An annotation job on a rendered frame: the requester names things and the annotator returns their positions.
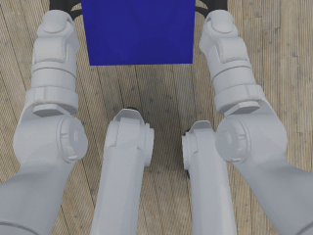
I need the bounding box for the left robot hand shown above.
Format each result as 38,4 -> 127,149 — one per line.
49,0 -> 82,21

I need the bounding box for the right robot upper arm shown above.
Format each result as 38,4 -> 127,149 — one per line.
214,113 -> 313,235

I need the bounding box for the right robot hand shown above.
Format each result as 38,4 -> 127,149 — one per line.
195,0 -> 228,18

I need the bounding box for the left robot upper arm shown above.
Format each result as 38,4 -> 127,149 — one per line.
0,115 -> 88,235

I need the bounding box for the left robot shin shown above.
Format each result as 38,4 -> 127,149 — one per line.
103,109 -> 145,158

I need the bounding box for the robot right forearm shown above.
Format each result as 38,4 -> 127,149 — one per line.
199,10 -> 288,142

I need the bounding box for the robot left foot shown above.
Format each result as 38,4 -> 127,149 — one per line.
126,107 -> 140,114

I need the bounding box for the robot left forearm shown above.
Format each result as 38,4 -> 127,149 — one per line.
13,10 -> 80,157

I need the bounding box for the carton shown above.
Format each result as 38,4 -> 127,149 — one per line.
80,0 -> 196,66

